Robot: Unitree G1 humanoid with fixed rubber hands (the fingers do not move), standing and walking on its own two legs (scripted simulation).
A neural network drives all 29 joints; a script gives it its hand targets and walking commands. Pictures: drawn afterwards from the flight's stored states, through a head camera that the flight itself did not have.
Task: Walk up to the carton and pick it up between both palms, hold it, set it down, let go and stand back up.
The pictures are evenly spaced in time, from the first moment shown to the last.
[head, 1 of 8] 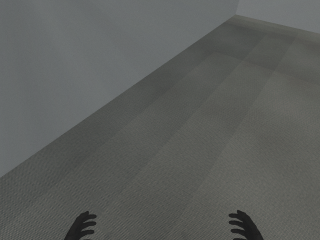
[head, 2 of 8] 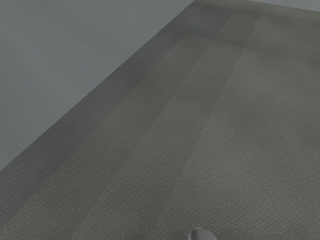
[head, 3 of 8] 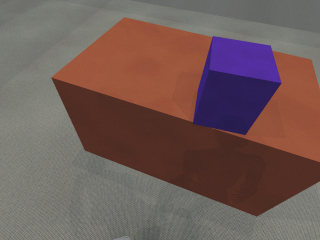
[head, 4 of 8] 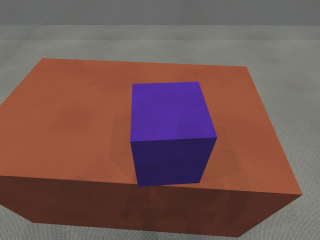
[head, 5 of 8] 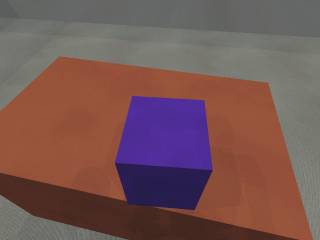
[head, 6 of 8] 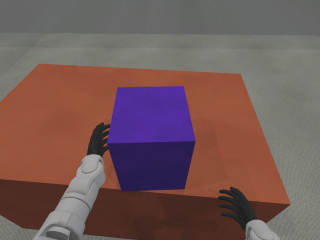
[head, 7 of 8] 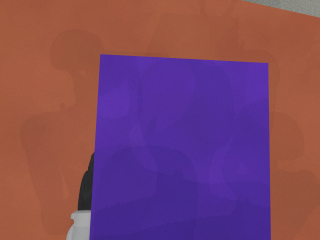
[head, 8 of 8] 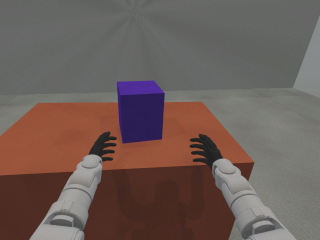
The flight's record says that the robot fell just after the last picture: yes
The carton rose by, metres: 0.01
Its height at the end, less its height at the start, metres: +0.00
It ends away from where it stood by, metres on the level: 0.20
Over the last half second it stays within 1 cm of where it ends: yes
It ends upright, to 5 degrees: yes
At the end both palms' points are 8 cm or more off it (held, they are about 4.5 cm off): yes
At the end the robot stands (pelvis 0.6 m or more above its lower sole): yes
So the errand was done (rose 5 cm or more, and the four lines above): no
